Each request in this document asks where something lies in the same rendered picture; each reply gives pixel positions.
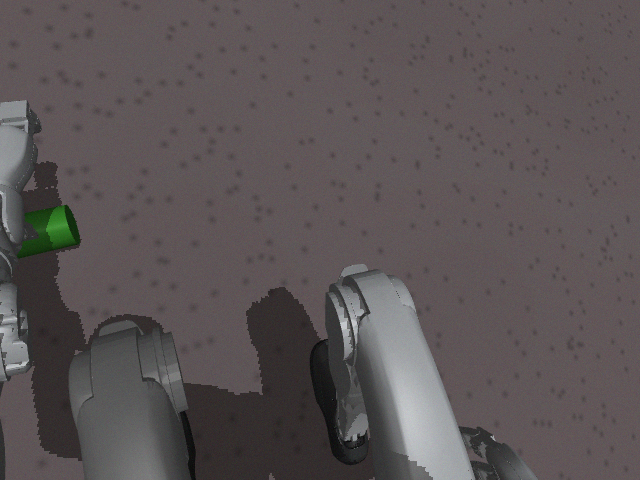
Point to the left robot foot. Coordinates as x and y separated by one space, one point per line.
190 444

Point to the left robot hand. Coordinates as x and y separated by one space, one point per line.
18 152

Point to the left robot arm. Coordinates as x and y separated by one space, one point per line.
16 343

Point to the right robot foot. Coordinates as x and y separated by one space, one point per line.
347 452

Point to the can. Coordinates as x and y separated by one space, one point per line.
56 228

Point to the right robot hand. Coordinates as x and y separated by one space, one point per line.
503 462

